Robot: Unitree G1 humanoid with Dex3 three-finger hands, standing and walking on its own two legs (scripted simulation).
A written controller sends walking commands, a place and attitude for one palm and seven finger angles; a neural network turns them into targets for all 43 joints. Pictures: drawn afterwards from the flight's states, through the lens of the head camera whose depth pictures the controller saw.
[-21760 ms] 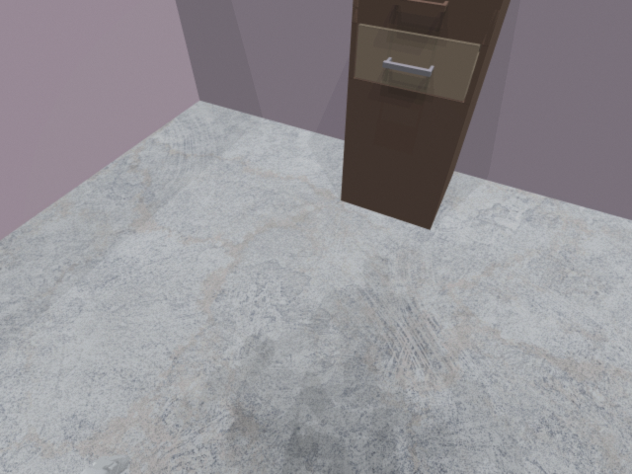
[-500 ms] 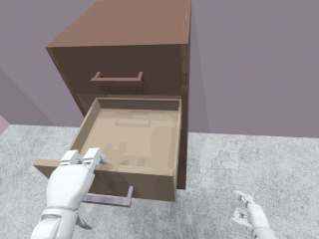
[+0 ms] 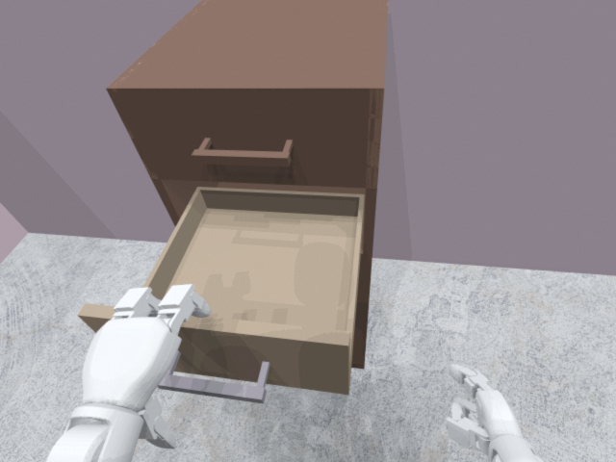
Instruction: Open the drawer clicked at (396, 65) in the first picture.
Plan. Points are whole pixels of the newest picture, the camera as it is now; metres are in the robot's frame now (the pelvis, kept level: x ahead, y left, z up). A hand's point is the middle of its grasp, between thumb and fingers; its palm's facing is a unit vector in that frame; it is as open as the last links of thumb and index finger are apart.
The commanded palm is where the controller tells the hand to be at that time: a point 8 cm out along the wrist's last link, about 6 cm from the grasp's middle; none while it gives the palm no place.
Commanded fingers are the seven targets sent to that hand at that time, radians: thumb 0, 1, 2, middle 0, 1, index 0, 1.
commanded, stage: draw the hand back to the body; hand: left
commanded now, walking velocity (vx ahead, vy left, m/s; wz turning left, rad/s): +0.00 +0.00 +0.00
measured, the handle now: (214, 375) +0.24 +0.19 -0.06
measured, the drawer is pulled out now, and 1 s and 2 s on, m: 0.30 0.30 0.30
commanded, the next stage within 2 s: step back with the hand held close in 1.52 s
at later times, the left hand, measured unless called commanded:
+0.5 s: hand (115, 367) +0.18 +0.24 +0.10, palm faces +0.07 -0.12 -0.99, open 13.8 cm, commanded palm +0.15 +0.24 +0.16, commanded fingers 0.00 -0.50 0.30 -0.30 -1.20 -0.30 -1.20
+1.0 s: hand (111, 333) +0.19 +0.22 +0.16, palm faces +0.37 -0.84 -0.40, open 11.5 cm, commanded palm +0.14 +0.27 +0.18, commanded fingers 0.00 0.38 0.68 -0.24 -0.64 -0.24 -0.64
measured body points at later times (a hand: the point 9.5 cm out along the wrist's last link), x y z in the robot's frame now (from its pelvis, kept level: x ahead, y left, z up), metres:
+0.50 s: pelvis +0.00 +0.01 +0.00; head +0.01 -0.03 +0.45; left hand +0.17 +0.24 +0.16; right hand +0.22 -0.19 -0.09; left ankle -0.02 +0.11 -0.73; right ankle -0.02 -0.11 -0.73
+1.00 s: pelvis +0.01 +0.00 +0.01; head +0.01 -0.03 +0.46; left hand +0.16 +0.26 +0.18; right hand +0.22 -0.21 -0.07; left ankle -0.02 +0.11 -0.73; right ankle -0.02 -0.11 -0.73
